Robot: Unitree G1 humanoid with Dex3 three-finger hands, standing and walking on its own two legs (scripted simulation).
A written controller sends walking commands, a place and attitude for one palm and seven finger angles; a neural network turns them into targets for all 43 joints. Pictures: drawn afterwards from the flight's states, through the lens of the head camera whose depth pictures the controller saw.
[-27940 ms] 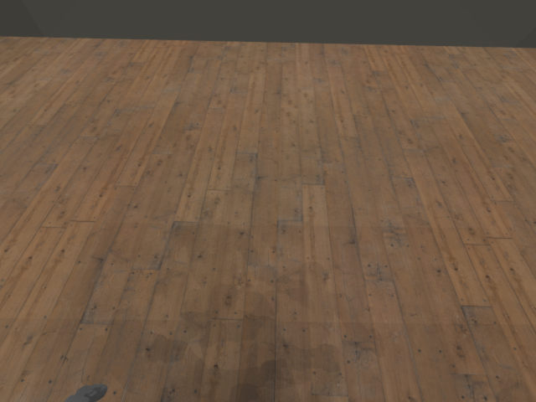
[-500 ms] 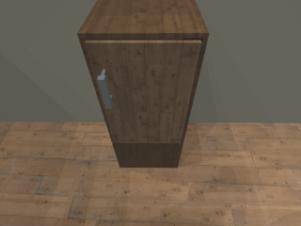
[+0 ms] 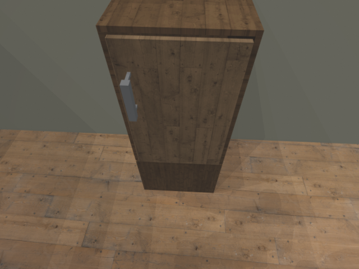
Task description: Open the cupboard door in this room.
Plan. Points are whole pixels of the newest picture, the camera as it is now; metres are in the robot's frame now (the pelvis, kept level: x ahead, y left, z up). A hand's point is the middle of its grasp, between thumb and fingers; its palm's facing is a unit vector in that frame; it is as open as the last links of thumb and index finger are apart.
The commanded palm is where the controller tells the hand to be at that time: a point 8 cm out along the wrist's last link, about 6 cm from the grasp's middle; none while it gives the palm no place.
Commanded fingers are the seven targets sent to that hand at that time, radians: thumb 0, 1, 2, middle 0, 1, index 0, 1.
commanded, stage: come to a stop and stand still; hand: left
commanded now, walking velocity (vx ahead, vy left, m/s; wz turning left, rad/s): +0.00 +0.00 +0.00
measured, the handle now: (130, 97) +0.57 +0.19 +0.03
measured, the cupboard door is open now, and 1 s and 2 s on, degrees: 0 0 0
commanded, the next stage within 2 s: look again from close up in 0.46 s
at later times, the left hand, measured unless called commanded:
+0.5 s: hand out of the picture -0.02 +0.21 -0.16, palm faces -0.02 -0.97 -0.23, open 7.4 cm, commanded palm none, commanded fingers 0.00 0.90 0.90 -0.20 -0.30 -0.20 -0.30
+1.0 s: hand out of the picture +0.01 +0.18 -0.16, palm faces +0.00 -0.98 -0.21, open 7.3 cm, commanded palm none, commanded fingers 0.00 0.90 0.90 -0.20 -0.30 -0.20 -0.30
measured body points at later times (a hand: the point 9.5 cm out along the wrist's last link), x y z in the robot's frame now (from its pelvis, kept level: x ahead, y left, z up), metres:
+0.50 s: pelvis -0.02 +0.02 +0.01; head -0.01 +0.01 +0.46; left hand -0.01 +0.26 -0.14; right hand -0.03 -0.21 -0.15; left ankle -0.03 +0.11 -0.73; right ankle -0.01 -0.12 -0.73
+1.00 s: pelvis +0.00 +0.00 +0.01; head +0.01 -0.01 +0.46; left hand +0.01 +0.23 -0.15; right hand +0.00 -0.22 -0.15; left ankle -0.03 +0.11 -0.73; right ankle -0.01 -0.12 -0.73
